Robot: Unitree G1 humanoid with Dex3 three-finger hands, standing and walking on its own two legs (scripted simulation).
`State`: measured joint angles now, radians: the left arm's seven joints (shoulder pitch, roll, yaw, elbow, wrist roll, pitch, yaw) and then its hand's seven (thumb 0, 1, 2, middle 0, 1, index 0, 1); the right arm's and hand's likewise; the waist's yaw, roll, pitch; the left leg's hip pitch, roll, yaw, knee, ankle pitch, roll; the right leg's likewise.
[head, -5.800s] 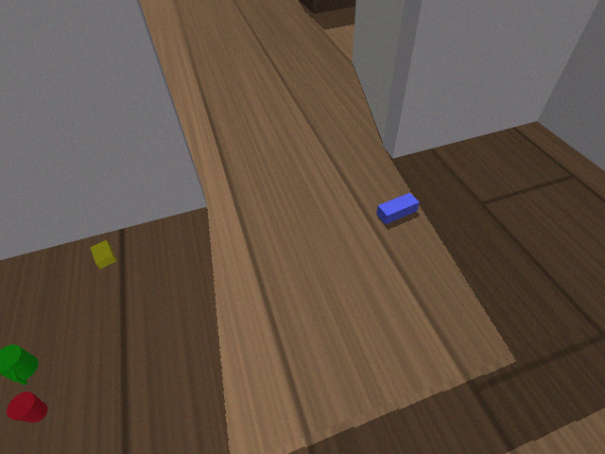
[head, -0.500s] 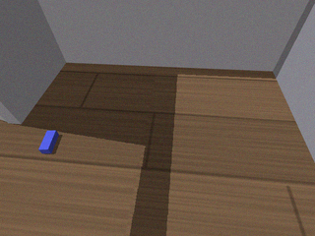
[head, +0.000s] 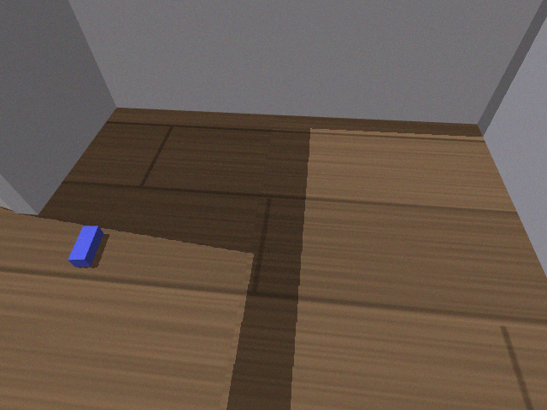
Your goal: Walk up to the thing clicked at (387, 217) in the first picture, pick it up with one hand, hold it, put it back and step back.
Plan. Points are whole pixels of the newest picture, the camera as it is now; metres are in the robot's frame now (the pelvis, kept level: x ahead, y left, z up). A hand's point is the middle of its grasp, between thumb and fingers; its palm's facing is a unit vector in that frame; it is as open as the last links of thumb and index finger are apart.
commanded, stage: stand
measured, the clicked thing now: (86, 245) +0.88 +0.88 -0.75
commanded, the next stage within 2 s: walk up in 0.38 s
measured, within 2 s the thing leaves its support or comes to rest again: neither
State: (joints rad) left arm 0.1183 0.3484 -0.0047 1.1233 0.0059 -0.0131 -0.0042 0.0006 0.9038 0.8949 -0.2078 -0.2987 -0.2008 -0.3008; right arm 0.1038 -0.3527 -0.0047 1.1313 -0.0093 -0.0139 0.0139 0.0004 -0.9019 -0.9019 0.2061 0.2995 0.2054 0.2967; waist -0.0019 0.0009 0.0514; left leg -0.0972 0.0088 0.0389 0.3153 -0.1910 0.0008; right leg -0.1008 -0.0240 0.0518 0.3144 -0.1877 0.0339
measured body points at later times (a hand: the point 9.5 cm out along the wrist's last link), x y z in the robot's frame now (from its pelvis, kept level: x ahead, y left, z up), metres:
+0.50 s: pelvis -0.01 -0.01 -0.01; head +0.03 +0.00 +0.44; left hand +0.08 +0.31 -0.13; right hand +0.08 -0.31 -0.13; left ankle -0.01 +0.12 -0.75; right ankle -0.01 -0.14 -0.74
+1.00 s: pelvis -0.04 -0.03 -0.03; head -0.01 +0.01 +0.41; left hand -0.09 +0.30 -0.15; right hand +0.20 -0.28 -0.12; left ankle -0.07 +0.09 -0.75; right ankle -0.02 -0.15 -0.75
